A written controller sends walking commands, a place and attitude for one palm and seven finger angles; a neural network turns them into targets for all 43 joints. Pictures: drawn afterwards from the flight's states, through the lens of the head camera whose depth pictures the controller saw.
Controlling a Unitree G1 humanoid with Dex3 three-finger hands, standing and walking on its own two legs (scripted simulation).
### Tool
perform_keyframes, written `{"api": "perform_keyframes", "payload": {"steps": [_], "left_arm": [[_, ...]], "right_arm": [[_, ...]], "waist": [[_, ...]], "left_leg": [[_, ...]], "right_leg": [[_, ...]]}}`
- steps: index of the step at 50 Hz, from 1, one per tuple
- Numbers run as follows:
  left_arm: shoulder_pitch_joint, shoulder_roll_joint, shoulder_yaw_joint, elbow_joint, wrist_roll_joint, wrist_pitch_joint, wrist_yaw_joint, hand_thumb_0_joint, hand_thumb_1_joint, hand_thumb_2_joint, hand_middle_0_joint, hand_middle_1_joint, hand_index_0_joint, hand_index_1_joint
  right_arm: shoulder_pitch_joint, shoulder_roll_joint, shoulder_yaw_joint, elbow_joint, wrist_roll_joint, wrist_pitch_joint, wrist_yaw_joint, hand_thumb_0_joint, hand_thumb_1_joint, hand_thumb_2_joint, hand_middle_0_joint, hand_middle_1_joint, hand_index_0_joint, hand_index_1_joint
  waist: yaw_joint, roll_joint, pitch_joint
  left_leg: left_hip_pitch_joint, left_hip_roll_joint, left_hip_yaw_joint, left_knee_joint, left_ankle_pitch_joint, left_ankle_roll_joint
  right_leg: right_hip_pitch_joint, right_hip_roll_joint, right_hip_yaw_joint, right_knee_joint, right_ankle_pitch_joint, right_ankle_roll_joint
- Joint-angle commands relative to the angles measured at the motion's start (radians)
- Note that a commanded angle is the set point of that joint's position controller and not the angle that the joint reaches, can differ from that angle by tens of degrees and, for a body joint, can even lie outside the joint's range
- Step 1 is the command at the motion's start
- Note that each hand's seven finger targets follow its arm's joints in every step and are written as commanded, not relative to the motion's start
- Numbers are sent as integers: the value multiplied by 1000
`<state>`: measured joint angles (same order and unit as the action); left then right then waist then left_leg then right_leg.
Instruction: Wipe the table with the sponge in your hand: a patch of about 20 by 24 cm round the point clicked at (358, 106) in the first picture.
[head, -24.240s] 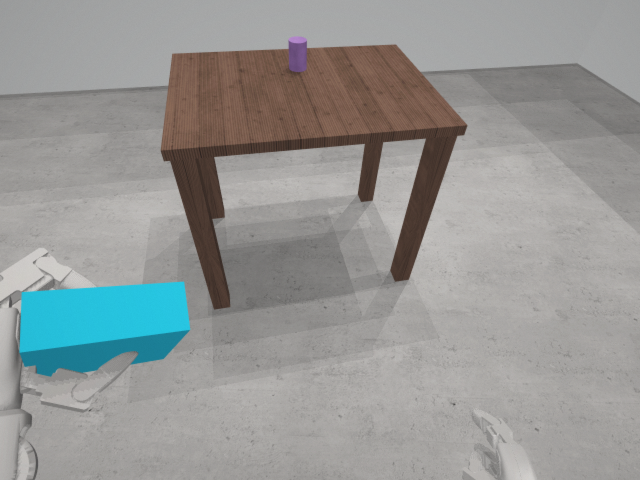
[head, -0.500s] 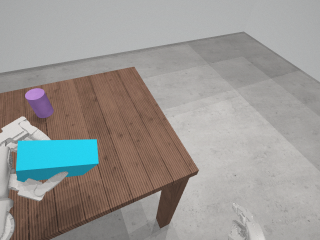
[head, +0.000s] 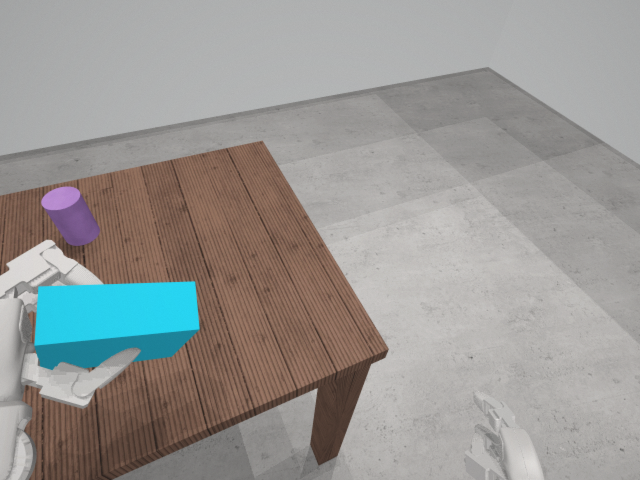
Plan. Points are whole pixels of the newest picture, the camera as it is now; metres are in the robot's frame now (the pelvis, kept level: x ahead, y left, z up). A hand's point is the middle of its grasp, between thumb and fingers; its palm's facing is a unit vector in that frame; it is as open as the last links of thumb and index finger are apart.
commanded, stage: come to a stop and stand still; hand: left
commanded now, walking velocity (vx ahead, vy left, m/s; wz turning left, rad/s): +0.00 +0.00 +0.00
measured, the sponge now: (140, 326) +0.23 +0.20 +0.13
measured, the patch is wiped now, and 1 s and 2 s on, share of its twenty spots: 0.00 0.00 0.00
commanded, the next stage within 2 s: look again from close up in 0.70 s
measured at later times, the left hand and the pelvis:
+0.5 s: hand (17, 317) +0.22 +0.30 +0.15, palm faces +0.40 -0.83 -0.40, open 9.2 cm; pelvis -0.01 +0.03 +0.00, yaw +0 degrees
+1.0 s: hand (37, 331) +0.20 +0.27 +0.16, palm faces +0.37 -0.85 -0.37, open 9.2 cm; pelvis -0.01 +0.03 +0.00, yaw +0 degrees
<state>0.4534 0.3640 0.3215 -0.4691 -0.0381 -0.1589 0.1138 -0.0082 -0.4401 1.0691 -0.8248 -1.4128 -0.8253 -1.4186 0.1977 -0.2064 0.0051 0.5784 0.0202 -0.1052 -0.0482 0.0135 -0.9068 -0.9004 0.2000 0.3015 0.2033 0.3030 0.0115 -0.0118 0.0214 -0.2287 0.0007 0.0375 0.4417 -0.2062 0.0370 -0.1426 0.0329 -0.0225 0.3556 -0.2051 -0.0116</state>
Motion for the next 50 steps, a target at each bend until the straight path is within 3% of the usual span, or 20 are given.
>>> {"api": "perform_keyframes", "payload": {"steps": [1, 2, 3, 4, 5, 8, 12, 13, 14, 16, 18, 20, 23, 27, 30, 33, 34, 38, 40, 50], "left_arm": [[-1108, 961, 694, -443, 134, -174, 21, 0, 100, 1300, -1200, -1600, -1200, -1600], [-521, 345, 301, 158, 40, -131, -23, 0, 100, 1300, -1200, -1600, -1200, -1600], [-321, 251, 239, 77, -4, -110, -17, 0, 100, 1300, -1200, -1600, -1200, -1600], [-338, 204, 175, 60, 2, -107, -27, 0, 100, 1300, -1200, -1600, -1200, -1600], [-298, 216, 159, -29, -9, -120, -36, 0, 100, 1300, -1200, -1600, -1200, -1600], [-51, 80, 35, -146, -27, -120, -40, 0, 100, 1300, -1200, -1600, -1200, -1600], [-53, 204, 140, -217, -10, -122, -18, 0, 100, 1300, -1200, -1600, -1200, -1600], [-53, 272, 216, -211, -7, -123, -5, 0, 100, 1300, -1200, -1600, -1200, -1600], [-85, 245, 204, -212, -13, -128, -7, 0, 100, 1300, -1200, -1600, -1200, -1600], [-141, 283, 241, -215, -18, -139, -6, 0, 100, 1300, -1200, -1600, -1200, -1600], [-194, 302, 244, -239, -15, -148, -7, 0, 100, 1300, -1200, -1600, -1200, -1600], [-223, 272, 207, -258, -9, -161, -11, 0, 100, 1300, -1200, -1600, -1200, -1600], [-195, 194, 130, -280, -7, -163, -17, 0, 100, 1300, -1200, -1600, -1200, -1600], [-139, 155, 89, -282, 9, -151, -13, 0, 100, 1300, -1200, -1600, -1200, -1600], [-103, 159, 111, -219, 8, -131, -9, 0, 100, 1300, -1200, -1600, -1200, -1600], [-119, 199, 163, -193, 7, -121, -7, 0, 100, 1300, -1200, -1600, -1200, -1600], [-123, 175, 138, -181, 2, -121, -11, 0, 100, 1300, -1200, -1600, -1200, -1600], [-147, 213, 167, -230, -1, -119, -10, 0, 100, 1300, -1200, -1600, -1200, -1600], [-163, 182, 129, -254, 0, -124, -12, 0, 100, 1300, -1200, -1600, -1200, -1600], [-129, 166, 123, -195, 5, -114, -4, 0, 100, 1300, -1200, -1600, -1200, -1600]], "right_arm": [[17, -152, -41, -153, -52, -93, -1, 0, -900, -900, 200, 300, 200, 300], [-65, -39, 1, -90, -27, -81, -2, 0, -900, -900, 200, 300, 200, 300], [-48, -107, -67, -116, -5, -65, 3, 0, -900, -900, 200, 300, 200, 300], [-24, -123, -66, -141, 2, -78, 12, 0, -900, -900, 200, 300, 200, 300], [-36, -136, -65, -140, 0, -82, 19, 0, -900, -900, 200, 300, 200, 300], [-79, -118, -62, -154, 13, -89, 52, 0, -900, -900, 200, 300, 200, 300], [-83, -130, -52, -170, -3, -88, 37, 0, -900, -900, 200, 300, 200, 300], [-95, -134, -55, -158, -3, -79, 27, 0, -900, -900, 200, 300, 200, 300], [-88, -122, -49, -171, -3, -76, 17, 0, -900, -900, 200, 300, 200, 300], [-85, -120, -47, -173, -3, -75, -1, 0, -900, -900, 200, 300, 200, 300], [-85, -116, -44, -166, -1, -78, -9, 0, -900, -900, 200, 300, 200, 300], [-66, -112, -43, -166, -5, -89, -11, 0, -900, -900, 200, 300, 200, 300], [-66, -109, -41, -156, -4, -116, 0, 0, -900, -900, 200, 300, 200, 300], [-37, -128, -52, -138, -10, -121, 16, 0, -900, -900, 200, 300, 200, 300], [-38, -130, -53, -135, -11, -102, 17, 0, -900, -900, 200, 300, 200, 300], [-60, -127, -49, -141, -6, -79, 11, 0, -900, -900, 200, 300, 200, 300], [-59, -116, -44, -149, -8, -71, 8, 0, -900, -900, 200, 300, 200, 300], [-75, -114, -40, -169, -2, -68, 1, 0, -900, -900, 200, 300, 200, 300], [-66, -116, -38, -173, -7, -72, 0, 0, -900, -900, 200, 300, 200, 300], [-58, -124, -43, -156, -7, -84, -1, 0, -900, -900, 200, 300, 200, 300]], "waist": [[21, -50, 77], [4, -10, -151], [22, 86, -185], [18, 116, -212], [22, 133, -240], [29, 81, -239], [26, -51, -133], [24, -30, -131], [16, -32, -104], [13, 25, -86], [11, 128, -90], [11, 184, -112], [13, 195, -146], [11, 114, -175], [10, 84, -162], [11, 91, -129], [7, 89, -119], [11, 117, -102], [3, 133, -112], [1, 81, -115]], "left_leg": [[-98, 97, -40, 54, 172, 0], [60, 25, -72, 2, 236, -2], [78, 50, -77, -2, 237, -21], [103, 60, -56, 16, 239, -23], [106, 70, -69, 3, 252, -11], [107, 94, -100, -37, 228, 9], [-11, 100, -130, -87, 29, -5], [-16, 100, -132, -98, -24, -3], [-39, 96, -149, -110, -44, -4], [-54, 98, -155, -120, -64, -2], [-54, 111, -161, -137, -80, 3], [-41, 121, -171, -141, -52, 1], [23, 122, -150, -122, 36, -10], [85, 136, -150, -84, 227, -38], [83, 142, -144, -85, 272, -60], [40, 136, -133, -106, 216, -69], [23, 138, -140, -115, 166, -66], [-16, 126, -124, -137, 10, -39], [-26, 119, -140, -148, -43, -35], [-1, 95, -133, -120, -27, -25]], "right_leg": [[-197, -129, 121, -127, 213, 48], [-114, -145, 139, -22, 201, -41], [-7, -120, 151, 21, 260, -47], [-4, -127, 195, 22, 289, -40], [21, -136, 175, 37, 284, -16], [9, -109, 132, 66, 186, 0], [-12, -99, 116, 20, 56, -9], [-21, -98, 113, 19, 24, -9], [-26, -101, 105, 17, 8, -14], [-24, -99, 103, 22, 7, -16], [-18, -91, 86, 54, 11, -14], [7, -88, 66, 71, 33, -17], [4, -88, 53, 72, 62, -15], [-3, -86, 49, 65, 117, -14], [-14, -81, 40, 60, 106, -10], [-6, -73, 35, 55, 91, -7], [-2, -81, 29, 43, 72, -8], [20, -77, 40, 28, 63, -7], [32, -75, 43, 24, 56, -12], [17, -84, 73, -16, 74, -15]]}}
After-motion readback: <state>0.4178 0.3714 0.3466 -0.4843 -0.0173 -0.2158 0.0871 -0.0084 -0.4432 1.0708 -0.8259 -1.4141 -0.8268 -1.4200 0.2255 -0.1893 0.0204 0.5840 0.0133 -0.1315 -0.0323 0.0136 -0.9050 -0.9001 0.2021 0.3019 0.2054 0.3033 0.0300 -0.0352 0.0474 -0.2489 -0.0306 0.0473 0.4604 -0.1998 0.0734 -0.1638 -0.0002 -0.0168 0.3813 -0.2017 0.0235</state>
